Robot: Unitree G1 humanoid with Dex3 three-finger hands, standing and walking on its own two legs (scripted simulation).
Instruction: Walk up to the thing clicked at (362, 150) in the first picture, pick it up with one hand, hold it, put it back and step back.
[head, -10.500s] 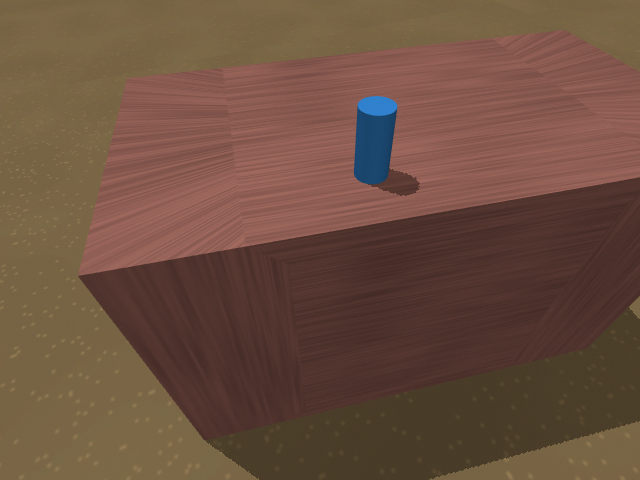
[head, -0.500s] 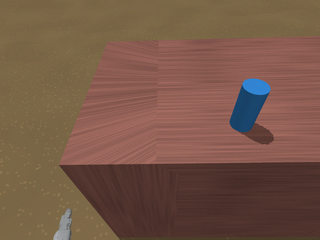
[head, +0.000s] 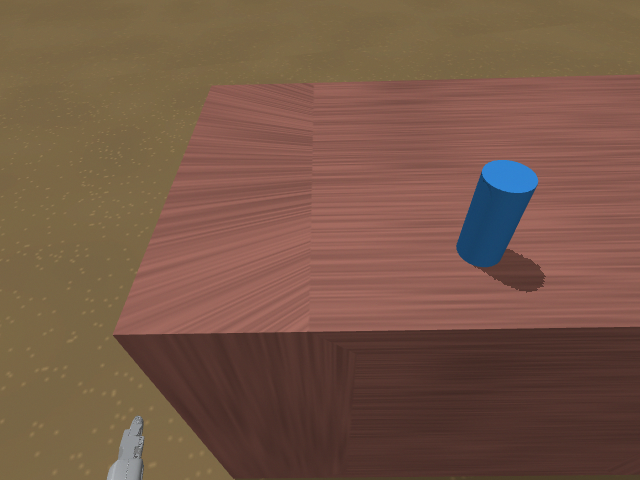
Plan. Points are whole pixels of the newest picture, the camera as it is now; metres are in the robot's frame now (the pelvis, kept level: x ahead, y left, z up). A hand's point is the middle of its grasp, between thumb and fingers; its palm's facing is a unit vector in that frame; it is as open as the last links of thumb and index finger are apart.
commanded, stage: go down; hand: right
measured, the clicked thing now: (492, 216) +0.45 -0.21 +0.10
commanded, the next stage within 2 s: approach in 0.08 s
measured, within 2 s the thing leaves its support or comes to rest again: neither
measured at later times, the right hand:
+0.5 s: hand out of the picture +0.37 -0.35 +0.18, palm faces +0.16 +0.99 +0.01, open 17.6 cm
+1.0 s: hand (518, 215) +0.45 -0.24 +0.10, palm faces +0.17 +0.99 +0.03, open 17.5 cm
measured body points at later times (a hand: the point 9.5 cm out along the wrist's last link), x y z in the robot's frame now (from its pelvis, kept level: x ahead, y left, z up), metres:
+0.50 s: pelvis -0.01 +0.01 +0.00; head +0.02 +0.00 +0.45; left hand +0.14 +0.26 -0.07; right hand +0.36 -0.41 +0.18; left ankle -0.03 +0.14 -0.73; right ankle +0.00 -0.13 -0.73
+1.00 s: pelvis -0.01 +0.00 -0.02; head +0.04 -0.02 +0.43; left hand +0.12 +0.27 -0.09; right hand +0.43 -0.29 +0.11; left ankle -0.03 +0.14 -0.73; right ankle +0.00 -0.13 -0.73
